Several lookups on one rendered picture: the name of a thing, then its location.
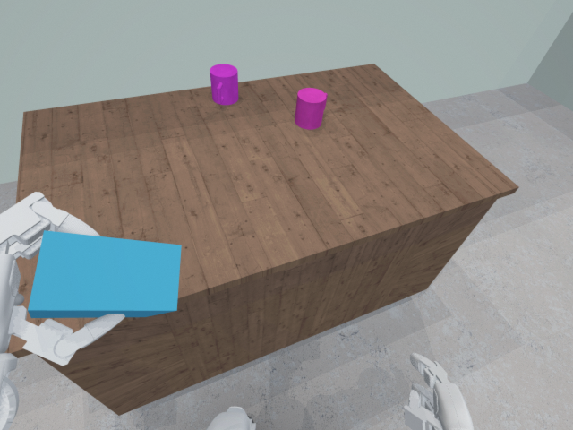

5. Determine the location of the sponge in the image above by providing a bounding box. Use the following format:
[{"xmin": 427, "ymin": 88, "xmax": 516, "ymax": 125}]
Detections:
[{"xmin": 28, "ymin": 230, "xmax": 182, "ymax": 318}]

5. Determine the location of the robot left shin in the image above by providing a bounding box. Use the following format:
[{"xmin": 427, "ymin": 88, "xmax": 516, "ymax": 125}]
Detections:
[{"xmin": 227, "ymin": 407, "xmax": 250, "ymax": 419}]

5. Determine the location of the robot left hand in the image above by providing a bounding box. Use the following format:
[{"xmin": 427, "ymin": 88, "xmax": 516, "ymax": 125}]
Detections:
[{"xmin": 0, "ymin": 192, "xmax": 125, "ymax": 366}]

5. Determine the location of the table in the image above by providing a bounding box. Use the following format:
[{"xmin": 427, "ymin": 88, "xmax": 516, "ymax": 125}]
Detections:
[{"xmin": 5, "ymin": 64, "xmax": 518, "ymax": 416}]

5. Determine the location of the left robot forearm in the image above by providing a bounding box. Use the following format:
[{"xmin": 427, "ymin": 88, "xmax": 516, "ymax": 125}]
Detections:
[{"xmin": 0, "ymin": 353, "xmax": 19, "ymax": 430}]

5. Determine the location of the robot right hand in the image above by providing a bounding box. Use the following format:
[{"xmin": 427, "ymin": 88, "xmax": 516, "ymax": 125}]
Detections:
[{"xmin": 404, "ymin": 353, "xmax": 474, "ymax": 430}]

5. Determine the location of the robot left thigh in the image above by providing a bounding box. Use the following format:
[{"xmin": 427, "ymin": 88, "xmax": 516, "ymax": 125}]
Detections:
[{"xmin": 205, "ymin": 411, "xmax": 256, "ymax": 430}]

